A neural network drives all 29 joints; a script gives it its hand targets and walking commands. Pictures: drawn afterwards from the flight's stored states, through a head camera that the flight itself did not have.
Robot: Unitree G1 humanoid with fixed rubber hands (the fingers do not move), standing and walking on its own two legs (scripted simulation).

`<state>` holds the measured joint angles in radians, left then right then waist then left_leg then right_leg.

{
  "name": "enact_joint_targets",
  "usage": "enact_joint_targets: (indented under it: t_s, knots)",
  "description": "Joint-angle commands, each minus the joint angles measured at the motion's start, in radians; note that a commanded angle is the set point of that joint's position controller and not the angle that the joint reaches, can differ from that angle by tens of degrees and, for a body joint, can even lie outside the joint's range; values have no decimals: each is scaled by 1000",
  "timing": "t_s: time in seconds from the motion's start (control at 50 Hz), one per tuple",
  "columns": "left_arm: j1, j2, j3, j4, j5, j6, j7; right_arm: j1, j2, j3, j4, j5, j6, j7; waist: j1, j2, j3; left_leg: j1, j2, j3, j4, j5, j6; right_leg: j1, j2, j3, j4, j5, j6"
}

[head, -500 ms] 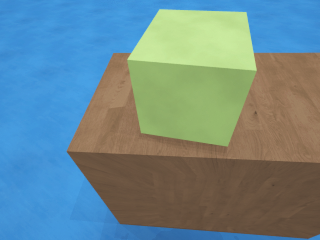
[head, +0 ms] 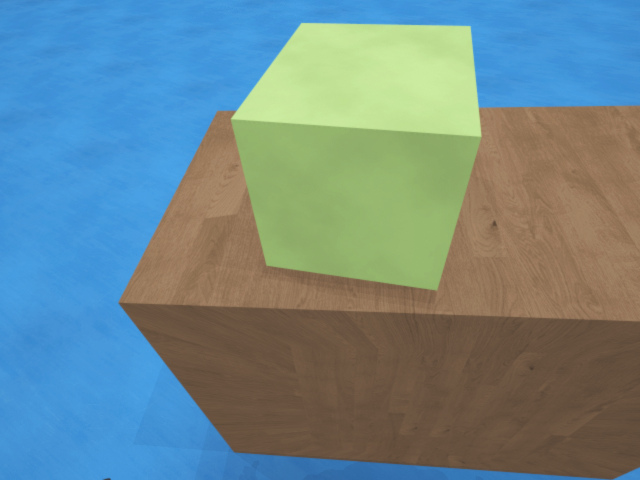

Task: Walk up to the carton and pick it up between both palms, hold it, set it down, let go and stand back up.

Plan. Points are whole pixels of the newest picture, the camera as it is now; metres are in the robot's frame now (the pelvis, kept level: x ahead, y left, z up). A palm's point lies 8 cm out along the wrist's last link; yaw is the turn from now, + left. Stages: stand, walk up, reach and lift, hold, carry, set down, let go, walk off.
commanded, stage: walk up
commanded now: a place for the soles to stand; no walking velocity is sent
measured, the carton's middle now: (365, 149) +0.55 -0.04 +0.15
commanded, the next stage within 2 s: reach and lift in 1.60 s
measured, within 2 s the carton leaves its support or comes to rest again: neither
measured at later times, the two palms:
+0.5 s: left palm out of the picture +0.09 +0.30 -0.07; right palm out of the picture +0.04 -0.35 -0.10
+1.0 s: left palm out of the picture +0.11 +0.30 -0.07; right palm out of the picture +0.05 -0.33 -0.09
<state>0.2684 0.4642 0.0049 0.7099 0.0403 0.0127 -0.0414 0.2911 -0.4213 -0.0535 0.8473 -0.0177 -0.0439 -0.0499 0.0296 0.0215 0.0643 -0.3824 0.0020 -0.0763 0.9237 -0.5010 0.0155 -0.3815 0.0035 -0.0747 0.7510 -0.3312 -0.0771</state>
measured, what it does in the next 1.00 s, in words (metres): steps on the spot: left foot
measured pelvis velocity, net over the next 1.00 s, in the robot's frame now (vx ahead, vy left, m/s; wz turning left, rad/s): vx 0.00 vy -0.01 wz -0.03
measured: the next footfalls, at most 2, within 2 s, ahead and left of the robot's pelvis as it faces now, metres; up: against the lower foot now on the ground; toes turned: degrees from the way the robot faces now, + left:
left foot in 0.18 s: +0.06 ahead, +0.14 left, +0.00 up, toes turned -3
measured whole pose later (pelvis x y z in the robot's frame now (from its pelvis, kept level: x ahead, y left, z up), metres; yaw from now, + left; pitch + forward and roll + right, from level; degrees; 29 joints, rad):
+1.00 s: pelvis +0.00 -0.01 +0.01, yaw -2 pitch +0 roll +0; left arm 0.25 0.45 0.00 0.72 0.04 -0.01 -0.02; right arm 0.27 -0.42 -0.03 0.89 -0.02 -0.04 -0.04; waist 0.00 0.00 0.08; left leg -0.33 0.02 -0.05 0.67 -0.34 -0.04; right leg -0.36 0.00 -0.06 0.69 -0.33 -0.04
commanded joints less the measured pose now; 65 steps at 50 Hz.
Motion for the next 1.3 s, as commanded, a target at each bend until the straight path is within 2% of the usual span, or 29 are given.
enact_joint_targets:
  t_s: [0.0, 0.08, 0.12, 0.16, 0.18, 0.2, 0.22, 0.26, 0.3, 0.34, 0.36, 0.38, 0.4, 0.42, 0.44, 0.46, 0.5, 0.56, 0.62, 0.66, 0.68, 0.72, 0.76, 0.8, 0.88, 0.96, 1.04, 1.18, 1.28]
  knots:
    - [-50, 220, 105, -38, 6, -11, 10, 29, -211, -39, -19, 23, 2, -11, -10, -207, 41, -88, 17, 109, 24, -36, 20, -5, -243, 367, -403, 8, -137]
    - [-29, 218, 101, -37, -1, 3, 0, 59, -196, -41, 10, 13, -7, -6, 5, -222, -15, 29, 2, 148, -167, 40, 12, 9, -212, 311, -349, -25, -130]
    - [-62, 213, 93, -45, -13, 14, -2, 91, -200, -48, 38, 8, -11, -9, -22, -205, -13, 162, -16, 167, -274, 181, 18, -89, -199, 281, -318, -121, -106]
    - [-72, 176, 80, -40, -18, 21, 1, 125, -211, -58, 52, -6, -14, -12, -50, -140, 2, 238, -9, 98, -329, 135, 41, -184, -167, 262, -283, -265, -56]
    - [-71, 154, 75, -36, -16, 24, 2, 123, -249, -68, 52, -13, -15, -16, -53, -70, 43, 217, 61, -74, -418, -60, 74, -249, -121, 236, -200, -321, -17]
    - [-95, 148, 77, -44, -18, 25, 1, 96, -318, -79, 33, -18, -19, -17, -66, 84, 90, 123, 238, -430, -605, -360, 153, -321, -33, 193, -34, -321, 45]
    - [-92, 170, 89, -28, -10, 22, 5, 29, -350, -83, 23, -14, -23, -15, -56, 154, 131, 22, 374, -583, -736, -442, 230, -257, 5, 146, 158, -196, 67]
    - [-38, 183, 99, -6, -11, 11, 3, -74, -309, -68, 6, -8, -32, -17, -4, 42, 147, -15, 325, -449, -644, -180, 228, -170, -46, 170, 161, -108, 74]
    - [-29, 171, 99, 1, -17, 0, -5, -78, -310, -66, 8, -12, -32, -8, -2, 110, 79, 2, 244, -268, -532, 112, 179, -48, -44, 112, 69, -87, 67]
    - [19, 141, 95, 20, -18, -18, -1, -95, -288, -59, -1, -15, -24, 5, 16, 105, -15, 12, 178, -154, -408, 303, 136, 131, -2, 51, -129, -52, 49]
    - [68, 138, 96, 35, -21, -33, 9, -96, -239, -38, -7, -11, -21, 10, 44, 72, -74, -4, 140, -88, -302, 383, 93, 245, -32, 94, -258, 5, 38]
    - [116, 182, 107, 50, -13, -49, 19, -57, -178, -27, -14, -3, -15, 10, 48, -89, -137, -33, 65, -16, -99, 313, 40, 341, -155, 293, -352, 114, 22]
    - [81, 213, 107, 33, -8, -60, 28, -13, -125, -7, -23, 6, -11, 10, 15, -222, -143, -168, 4, 33, -36, 25, -3, 408, -301, 511, -372, 248, -34]
    - [25, 232, 106, 21, -13, -60, 30, -38, -183, -17, -9, 15, -3, 1, 12, -184, -133, -149, 19, 18, -15, -123, 3, 311, -362, 532, -386, 187, -110]
    - [4, 230, 104, 23, -15, -59, 31, -45, -218, -27, -5, 18, -2, 3, 2, -127, -112, -115, 37, 14, -22, -150, 9, 254, -354, 523, -386, 174, -127]
    - [1, 214, 99, 29, -15, -58, 32, -57, -210, -22, -5, 22, -7, 7, -1, -124, -71, -108, 48, 23, -72, -119, 14, 230, -317, 458, -376, 206, -113]
    - [-3, 202, 93, 30, -16, -57, 33, -35, -171, -16, 4, 25, -16, 14, -10, -170, -75, -58, 43, 75, -162, 18, 7, 227, -249, 332, -317, 349, -84]
    - [-14, 192, 86, 24, -29, -47, 30, 19, -160, -26, 19, 16, -19, 14, -25, -164, -145, 84, 7, 125, -312, 175, 8, 197, -209, 249, -225, 457, -62]
    - [-49, 147, 66, 10, -34, -38, 25, 11, -180, -35, 21, -1, -27, 3, -44, -89, -134, 221, 26, 66, -395, 294, 23, 36, -182, 200, -190, 240, -29]
    - [-50, 142, 63, 10, -30, -30, 23, -44, -246, -42, -2, -6, -30, 5, -21, 48, -103, 139, 185, -191, -445, 190, 101, -11, -83, 163, -162, -72, 34]
    - [-27, 155, 71, 26, -26, -29, 23, -74, -249, -40, -6, -3, -27, 12, 0, 49, -86, 86, 183, -180, -443, 103, 110, 40, -77, 158, -192, -154, 37]
    - [-30, 179, 80, 35, -11, -42, 18, -93, -215, -30, -12, 5, -15, 18, -4, -67, -79, 9, 91, -54, -356, 45, 66, 115, -119, 234, -312, -182, 13]
    - [-32, 205, 90, 37, -12, -48, 20, -75, -184, -23, -2, 6, -8, 21, -8, -120, -78, -46, 17, 62, -249, 39, 30, 156, -228, 361, -404, -221, -29]
    - [-77, 191, 84, 31, -17, -45, 23, -39, -178, -19, 13, 8, -15, 20, -36, -100, -93, 38, 39, 70, -297, 96, 26, 109, -237, 319, -344, -27, -54]
    - [-56, 158, 73, 21, -31, -43, 28, -38, -219, -25, 5, 11, -31, 16, -23, -4, -184, 135, 117, -71, -339, 499, 63, 138, -111, 150, -154, 259, 12]
    - [-46, 176, 83, 31, -30, -38, 33, -74, -204, -16, -4, 16, -19, 11, -20, -22, -188, 89, 82, -13, -271, 490, 49, 190, -150, 169, -175, 335, -2]
    - [-82, 167, 76, 24, -28, -33, 30, -58, -195, -13, 8, 15, -12, 11, -35, -72, -146, 103, 53, 13, -277, 328, 37, 99, -180, 213, -251, 163, -44]
    - [-91, 173, 78, 23, -20, -26, 23, -64, -205, -17, 11, 6, -12, 19, -24, -68, -102, 64, 53, 0, -329, 155, 46, 59, -157, 220, -314, -133, -22]
    - [-86, 173, 72, 27, -18, -30, 22, -69, -204, -16, 6, 6, -18, 20, -23, -71, -113, 61, 65, -30, -346, 219, 52, 90, -146, 209, -283, -58, -16]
